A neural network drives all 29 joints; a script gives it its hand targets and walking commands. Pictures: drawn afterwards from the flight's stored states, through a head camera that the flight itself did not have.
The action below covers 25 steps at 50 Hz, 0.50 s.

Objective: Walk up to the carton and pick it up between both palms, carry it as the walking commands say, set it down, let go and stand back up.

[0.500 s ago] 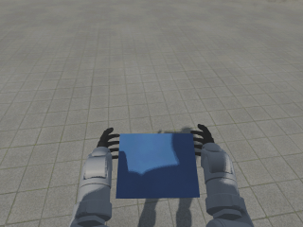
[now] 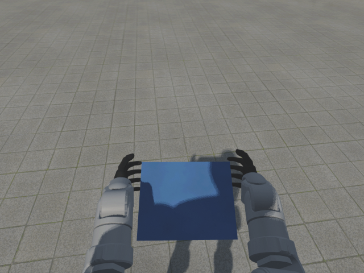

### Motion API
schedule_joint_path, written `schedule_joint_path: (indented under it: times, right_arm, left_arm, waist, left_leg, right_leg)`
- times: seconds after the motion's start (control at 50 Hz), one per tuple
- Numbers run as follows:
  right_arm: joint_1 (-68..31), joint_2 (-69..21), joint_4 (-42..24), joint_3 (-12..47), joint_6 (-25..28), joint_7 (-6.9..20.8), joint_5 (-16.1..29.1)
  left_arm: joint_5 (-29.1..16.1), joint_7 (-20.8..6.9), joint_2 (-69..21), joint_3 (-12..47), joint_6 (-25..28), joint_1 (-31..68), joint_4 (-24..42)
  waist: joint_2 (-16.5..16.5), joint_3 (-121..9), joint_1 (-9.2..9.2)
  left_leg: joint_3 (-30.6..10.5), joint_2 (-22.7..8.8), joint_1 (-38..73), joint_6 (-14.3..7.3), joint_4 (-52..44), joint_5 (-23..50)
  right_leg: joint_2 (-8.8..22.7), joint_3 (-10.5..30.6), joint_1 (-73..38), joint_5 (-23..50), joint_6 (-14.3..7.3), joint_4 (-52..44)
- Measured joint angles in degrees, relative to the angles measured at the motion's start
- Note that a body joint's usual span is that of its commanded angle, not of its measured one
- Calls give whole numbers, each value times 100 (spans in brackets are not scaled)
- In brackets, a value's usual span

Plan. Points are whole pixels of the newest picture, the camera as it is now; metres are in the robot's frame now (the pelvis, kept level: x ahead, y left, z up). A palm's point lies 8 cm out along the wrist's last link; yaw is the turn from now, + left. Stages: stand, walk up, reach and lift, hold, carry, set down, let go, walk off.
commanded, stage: reach and lift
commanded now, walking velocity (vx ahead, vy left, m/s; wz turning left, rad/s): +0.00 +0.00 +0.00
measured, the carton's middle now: (185, 203) +0.29 +0.00 -0.05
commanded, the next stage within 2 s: hold in 0.46 s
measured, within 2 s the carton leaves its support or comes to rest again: neither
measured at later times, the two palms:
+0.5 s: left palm (122, 190) +0.28 +0.14 +0.05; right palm (251, 183) +0.28 -0.15 +0.05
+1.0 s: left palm (122, 190) +0.28 +0.14 +0.04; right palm (250, 184) +0.28 -0.15 +0.05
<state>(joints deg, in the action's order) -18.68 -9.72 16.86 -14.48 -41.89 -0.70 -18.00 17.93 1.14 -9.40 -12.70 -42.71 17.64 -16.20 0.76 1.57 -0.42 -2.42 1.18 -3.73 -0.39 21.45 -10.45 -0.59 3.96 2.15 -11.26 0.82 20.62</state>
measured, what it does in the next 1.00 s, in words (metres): stands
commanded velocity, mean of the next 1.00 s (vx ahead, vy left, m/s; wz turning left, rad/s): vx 0.00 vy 0.02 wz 0.00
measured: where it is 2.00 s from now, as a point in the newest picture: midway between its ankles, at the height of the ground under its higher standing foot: outside the picture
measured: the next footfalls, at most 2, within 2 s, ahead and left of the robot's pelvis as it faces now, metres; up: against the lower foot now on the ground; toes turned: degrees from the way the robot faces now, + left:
none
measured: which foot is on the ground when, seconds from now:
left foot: down 0.00-1.00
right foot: down 0.00-1.00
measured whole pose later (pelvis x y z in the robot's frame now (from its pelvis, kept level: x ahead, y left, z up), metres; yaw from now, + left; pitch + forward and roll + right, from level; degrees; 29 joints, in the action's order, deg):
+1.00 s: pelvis -0.01 +0.00 -0.01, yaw +0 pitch -3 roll +0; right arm -15.9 -8.9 13.7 -11.1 -43.7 -1.6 -16.4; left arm 16.1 1.7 -8.6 -10.2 -44.6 14.6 -13.2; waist 0.2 -3.5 -0.6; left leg -2.9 1.4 -11.6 -0.2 27.1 -12.0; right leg -0.8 3.5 10.3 -13.5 0.6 27.2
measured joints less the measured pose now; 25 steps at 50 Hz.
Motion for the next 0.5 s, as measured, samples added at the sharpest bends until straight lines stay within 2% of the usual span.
schedule_joint_path:
  times: [0.5]
  right_arm:
    - [155, 44, -159, 148, -133, 8, 82]
  left_arm:
    - [-71, -35, 44, 117, -150, -167, 161]
  waist:
    - [-22, -5, 1]
  left_leg:
    - [-46, -22, -6, 29, 72, 9]
  right_leg:
    - [-32, -38, 4, -10, -38, 92]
